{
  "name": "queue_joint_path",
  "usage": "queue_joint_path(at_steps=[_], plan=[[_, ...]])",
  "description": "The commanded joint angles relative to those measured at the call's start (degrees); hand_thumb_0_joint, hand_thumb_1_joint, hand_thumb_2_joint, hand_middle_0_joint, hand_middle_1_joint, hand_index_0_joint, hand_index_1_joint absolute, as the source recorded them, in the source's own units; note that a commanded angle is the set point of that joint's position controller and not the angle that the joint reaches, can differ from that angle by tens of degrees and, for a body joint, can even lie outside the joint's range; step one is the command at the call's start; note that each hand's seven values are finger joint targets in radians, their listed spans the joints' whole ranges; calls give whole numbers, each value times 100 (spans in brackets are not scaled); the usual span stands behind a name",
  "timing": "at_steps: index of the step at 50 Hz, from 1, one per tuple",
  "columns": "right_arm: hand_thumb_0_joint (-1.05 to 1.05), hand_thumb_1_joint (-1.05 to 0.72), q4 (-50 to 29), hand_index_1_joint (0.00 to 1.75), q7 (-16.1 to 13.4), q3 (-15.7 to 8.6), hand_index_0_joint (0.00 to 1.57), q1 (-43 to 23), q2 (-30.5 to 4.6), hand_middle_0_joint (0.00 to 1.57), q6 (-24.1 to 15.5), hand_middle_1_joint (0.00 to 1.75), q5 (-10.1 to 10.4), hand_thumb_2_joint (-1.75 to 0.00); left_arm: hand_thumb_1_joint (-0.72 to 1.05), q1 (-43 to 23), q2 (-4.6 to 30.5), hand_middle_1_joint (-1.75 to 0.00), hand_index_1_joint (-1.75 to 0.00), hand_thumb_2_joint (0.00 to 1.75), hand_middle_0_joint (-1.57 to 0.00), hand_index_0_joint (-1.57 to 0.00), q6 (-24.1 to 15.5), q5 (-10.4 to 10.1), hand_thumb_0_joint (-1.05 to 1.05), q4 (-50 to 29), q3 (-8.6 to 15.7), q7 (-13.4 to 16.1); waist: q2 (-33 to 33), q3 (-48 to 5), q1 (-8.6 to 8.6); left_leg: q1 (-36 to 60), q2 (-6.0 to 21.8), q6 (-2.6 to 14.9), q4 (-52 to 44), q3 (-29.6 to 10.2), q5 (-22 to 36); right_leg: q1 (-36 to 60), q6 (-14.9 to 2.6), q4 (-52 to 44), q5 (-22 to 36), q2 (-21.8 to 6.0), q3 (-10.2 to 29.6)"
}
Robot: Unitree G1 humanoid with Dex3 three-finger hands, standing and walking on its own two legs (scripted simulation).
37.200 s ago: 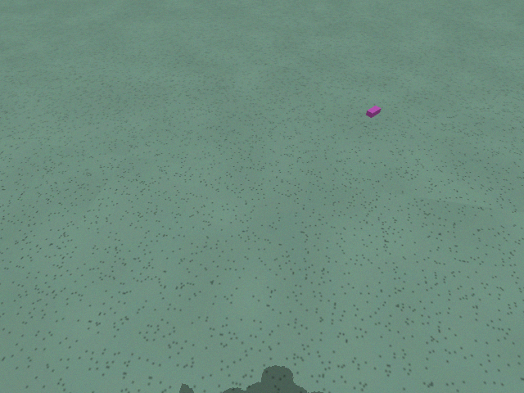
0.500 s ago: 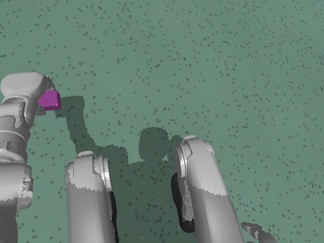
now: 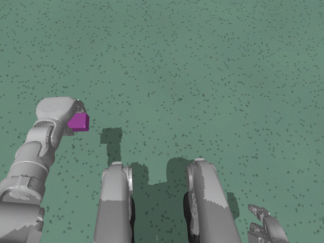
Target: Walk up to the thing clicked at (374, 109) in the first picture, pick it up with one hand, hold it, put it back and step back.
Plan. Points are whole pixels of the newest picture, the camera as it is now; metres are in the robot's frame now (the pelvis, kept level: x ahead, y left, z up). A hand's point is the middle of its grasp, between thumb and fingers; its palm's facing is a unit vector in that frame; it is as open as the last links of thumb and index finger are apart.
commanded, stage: lift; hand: left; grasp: from above
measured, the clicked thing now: (71, 122) +0.43 +0.26 -0.12
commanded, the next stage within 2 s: hold in 0.92 s
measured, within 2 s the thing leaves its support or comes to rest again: neither
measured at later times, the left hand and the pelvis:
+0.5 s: hand (29, 110) +0.36 +0.24 +0.11, palm faces -0.45 -0.06 -0.89, open 7.2 cm; pelvis +0.03 -0.01 +0.18, yaw +2 degrees
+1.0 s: hand (0, 73) +0.38 +0.23 +0.19, palm faces -0.45 -0.06 -0.89, open 7.2 cm; pelvis +0.07 +0.00 +0.26, yaw +1 degrees
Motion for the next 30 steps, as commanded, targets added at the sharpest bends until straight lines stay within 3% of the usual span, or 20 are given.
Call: queue_joint_path(at_steps=[1,3,10,14,17,18,22,27,29,30], plan=[[0,-90,-438,30,-229,-429,20,603,-1066,20,-108,30,80,-90,85,-1424,1294,-32,-29,33,-116,-119,149,-157,0,-1404,431,153,754,-3355,-49,3396,-70,220,-2398,155,77,2173,-411,-1915,582,213,-379],[0,-90,-455,30,-291,-405,20,519,-1009,20,-110,30,113,-90,83,-1053,1166,-31,-28,32,-115,-118,217,-267,0,-1587,356,83,591,-3237,-11,3619,-68,224,-2633,194,116,2525,-397,-2223,595,223,-349],[0,-90,-352,30,-523,-330,20,395,-840,20,-189,30,194,-90,81,-746,1024,-25,-23,29,-116,-117,308,-382,0,-1942,298,46,421,-2587,16,4451,-41,208,-3556,296,193,3503,-375,-3248,622,223,-196],[0,-90,-284,30,-614,-302,20,383,-754,20,-281,30,220,-90,84,-398,844,-25,-23,28,-118,-120,309,-321,0,-1585,178,85,161,-2080,43,4815,-63,212,-4015,376,386,4114,-380,-3882,644,227,-96],[0,-91,-248,30,-655,-316,20,396,-729,20,-351,30,239,-90,85,-269,749,-25,-23,29,-119,-121,282,-292,0,-1429,128,101,29,-1985,134,5154,-81,205,-4329,430,620,4596,-394,-4302,764,234,-16],[0,-91,-261,30,-669,-312,20,385,-704,20,-379,30,242,-90,85,-194,585,-26,-24,29,-119,-121,273,-314,0,-1386,-1,90,-14,-1867,104,5243,-87,206,-4450,446,629,4705,-394,-4460,757,245,0],[0,-91,-217,30,-693,-328,20,434,-687,20,-462,30,252,-90,82,-149,549,-21,-19,23,-118,-120,215,-279,0,-1271,22,178,-32,-1666,184,5691,-91,179,-4956,440,715,5179,-393,-4926,797,252,55],[0,-91,-117,30,-694,-341,20,537,-677,20,-508,30,238,-90,83,-347,384,-23,-21,24,-117,-119,241,-164,0,-1162,-96,421,44,-1617,177,6342,-128,159,-5406,535,1206,5749,-371,-5412,1274,265,82],[0,-90,-69,30,-691,-366,20,551,-690,20,-518,30,225,-90,83,-351,462,-23,-21,25,-118,-120,270,-136,0,-1058,-5,523,74,-1629,251,6655,-105,134,-5637,512,1391,5968,-362,-5555,1468,265,53],[0,-90,-40,30,-684,-376,20,588,-693,20,-517,30,226,-90,82,-435,345,-23,-22,27,-117,-119,283,-117,0,-1017,-138,532,122,-1619,207,6831,-91,115,-5736,502,1554,6028,-364,-5609,1622,271,36]])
